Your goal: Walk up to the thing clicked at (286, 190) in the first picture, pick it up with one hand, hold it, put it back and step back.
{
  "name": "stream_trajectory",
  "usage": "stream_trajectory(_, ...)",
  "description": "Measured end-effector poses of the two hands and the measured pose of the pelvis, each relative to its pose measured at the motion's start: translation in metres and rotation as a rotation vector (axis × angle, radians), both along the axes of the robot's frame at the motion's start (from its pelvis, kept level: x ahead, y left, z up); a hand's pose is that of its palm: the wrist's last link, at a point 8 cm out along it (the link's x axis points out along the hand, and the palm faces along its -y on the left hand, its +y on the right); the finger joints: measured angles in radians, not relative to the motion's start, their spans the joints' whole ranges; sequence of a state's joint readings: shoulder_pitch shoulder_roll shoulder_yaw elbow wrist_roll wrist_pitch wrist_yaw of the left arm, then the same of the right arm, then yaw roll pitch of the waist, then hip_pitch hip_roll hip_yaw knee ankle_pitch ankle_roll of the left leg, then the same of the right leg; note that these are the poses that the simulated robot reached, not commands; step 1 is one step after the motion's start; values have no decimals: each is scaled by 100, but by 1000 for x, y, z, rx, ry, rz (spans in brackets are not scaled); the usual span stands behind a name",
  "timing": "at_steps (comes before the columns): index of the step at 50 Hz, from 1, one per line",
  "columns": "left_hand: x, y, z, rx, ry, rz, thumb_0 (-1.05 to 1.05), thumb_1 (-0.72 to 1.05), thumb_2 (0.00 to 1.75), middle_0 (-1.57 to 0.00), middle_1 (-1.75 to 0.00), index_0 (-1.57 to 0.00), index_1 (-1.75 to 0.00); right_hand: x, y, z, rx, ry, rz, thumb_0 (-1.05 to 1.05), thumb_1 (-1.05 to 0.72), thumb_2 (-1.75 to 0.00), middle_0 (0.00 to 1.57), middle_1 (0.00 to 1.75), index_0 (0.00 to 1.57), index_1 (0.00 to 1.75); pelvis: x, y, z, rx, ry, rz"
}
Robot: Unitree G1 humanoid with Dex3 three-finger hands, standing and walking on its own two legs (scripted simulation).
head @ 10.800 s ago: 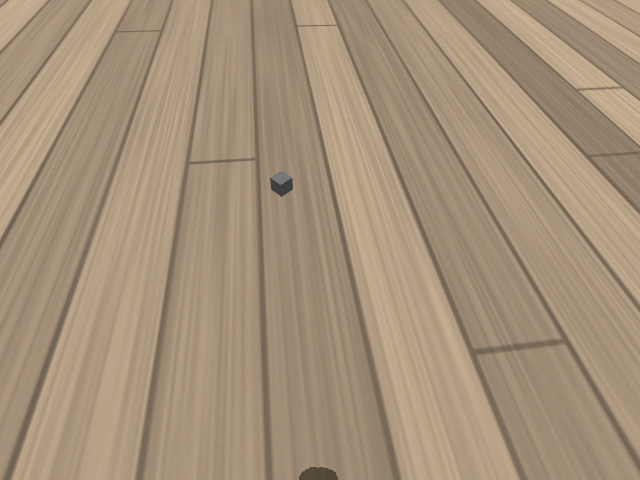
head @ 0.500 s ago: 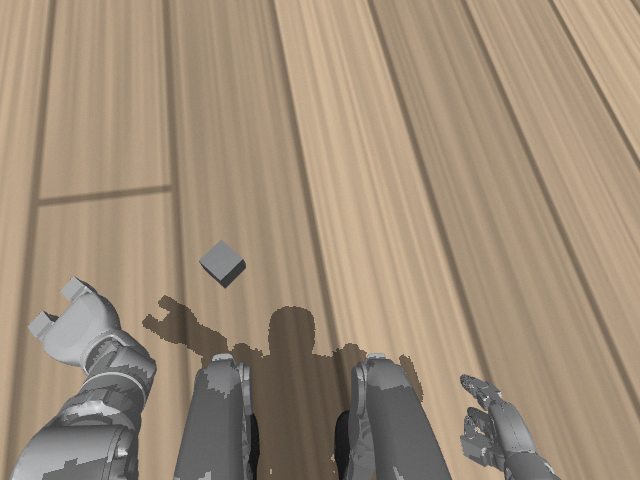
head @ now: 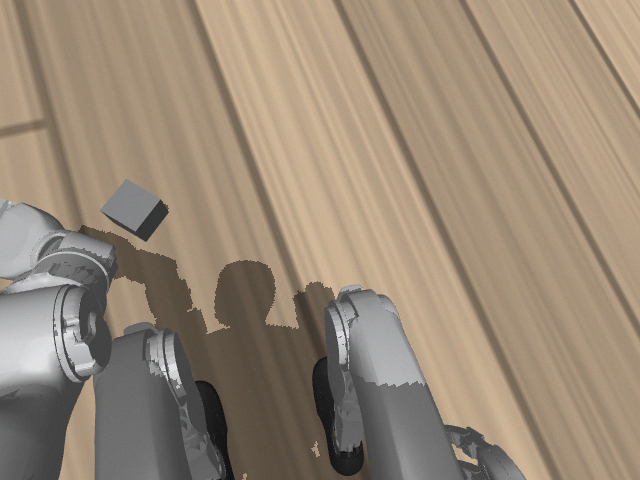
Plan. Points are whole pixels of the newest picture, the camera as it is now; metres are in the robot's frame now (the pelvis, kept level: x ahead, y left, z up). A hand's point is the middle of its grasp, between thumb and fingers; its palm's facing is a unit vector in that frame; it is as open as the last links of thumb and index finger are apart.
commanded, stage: rise first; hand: left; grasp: from above
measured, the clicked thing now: (136, 211) +0.56 +0.22 -0.36
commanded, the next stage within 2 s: approach in 1.18 s
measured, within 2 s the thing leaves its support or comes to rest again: neither
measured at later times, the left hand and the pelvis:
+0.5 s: hand (84, 235) +0.47 +0.25 -0.20, palm faces -0.16 -0.41 -0.90, open 13.8 cm; pelvis +0.01 -0.01 -0.04, yaw -1 degrees
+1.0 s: hand (85, 230) +0.48 +0.26 -0.22, palm faces -0.16 -0.42 -0.89, open 13.7 cm; pelvis +0.01 +0.00 -0.06, yaw -3 degrees
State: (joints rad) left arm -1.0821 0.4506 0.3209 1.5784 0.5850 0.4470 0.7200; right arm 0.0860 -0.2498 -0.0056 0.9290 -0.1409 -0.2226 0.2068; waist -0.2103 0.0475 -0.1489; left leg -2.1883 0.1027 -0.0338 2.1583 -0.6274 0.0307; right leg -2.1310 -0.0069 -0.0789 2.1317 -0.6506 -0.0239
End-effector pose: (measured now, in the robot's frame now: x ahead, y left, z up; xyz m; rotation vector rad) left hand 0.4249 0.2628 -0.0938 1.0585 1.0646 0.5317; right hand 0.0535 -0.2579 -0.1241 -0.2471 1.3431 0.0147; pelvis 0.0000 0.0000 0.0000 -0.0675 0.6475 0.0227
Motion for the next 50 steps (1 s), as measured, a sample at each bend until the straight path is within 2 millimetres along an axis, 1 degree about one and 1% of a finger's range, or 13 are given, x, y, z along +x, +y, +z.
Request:
stream_trajectory(5, 19, 2, -3, 10, 10, 12, 0, -56, 105, -12, -101, -9, -104, -15, -2, -9, 20, 50, -24, 1, -90, -90, 20, 30, 20, 30, 5, 1, -10, 2, 13, -6)
stream_trajectory(10, 28, 4, -14, 27, 37, 20, 0, -55, 104, -12, -102, -9, -104, -23, -7, -17, 42, 96, -26, 0, -90, -90, 20, 30, 20, 30, 8, -1, -18, 6, 19, -12)
stream_trajectory(17, 33, -1, -40, 12, 60, 10, 0, -53, 101, -13, -103, -11, -105, -25, -14, -25, 62, 140, -2, 0, -91, -90, 20, 30, 20, 30, 9, -6, -27, 11, 20, -17)
stream_trajectory(21, 38, -4, -50, 10, 45, -5, 0, -52, 99, -13, -104, -12, -105, -24, -18, -30, 62, 146, 7, 0, -91, -90, 20, 30, 20, 30, 10, -8, -34, 12, 15, -22)
stream_trajectory(27, 45, -5, -53, 29, 30, -13, 0, -51, 97, -15, -103, -14, -104, -23, -21, -36, 56, 140, 9, 0, -92, -90, 20, 30, 20, 30, 9, -10, -41, 8, 3, -29)
stream_trajectory(34, 43, -3, -57, 26, 45, 9, 0, -49, 95, -17, -99, -16, -101, -26, -18, -38, 61, 147, 16, 0, -92, -90, 20, 30, 20, 30, 9, -8, -44, -1, -4, -34)
stream_trajectory(40, 44, -1, -63, 11, 52, 24, 0, -48, 94, -19, -97, -17, -98, -35, -14, -37, 68, 172, 25, 0, -92, -90, 20, 30, 20, 30, 7, -7, -48, -9, -13, -36)
stream_trajectory(50, 57, 0, -71, 17, 39, -17, 0, -46, 93, -20, -94, -18, -96, -54, -9, -34, 65, 212, 9, 0, -92, -90, 20, 30, 20, 30, 7, -3, -57, -28, -23, -38)
